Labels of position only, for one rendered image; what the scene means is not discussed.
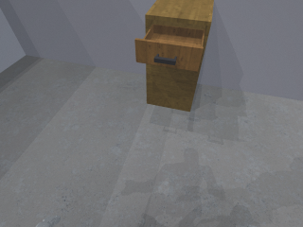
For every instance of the robot left hand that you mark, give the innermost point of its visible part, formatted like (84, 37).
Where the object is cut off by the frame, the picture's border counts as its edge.
(49, 221)

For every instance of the drawer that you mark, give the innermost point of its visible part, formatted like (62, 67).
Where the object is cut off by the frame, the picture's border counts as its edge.
(186, 44)

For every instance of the cabinet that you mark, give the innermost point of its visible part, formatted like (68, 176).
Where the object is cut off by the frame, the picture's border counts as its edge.
(173, 87)

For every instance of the handle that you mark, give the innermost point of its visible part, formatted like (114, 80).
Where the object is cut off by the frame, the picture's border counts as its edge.
(165, 60)

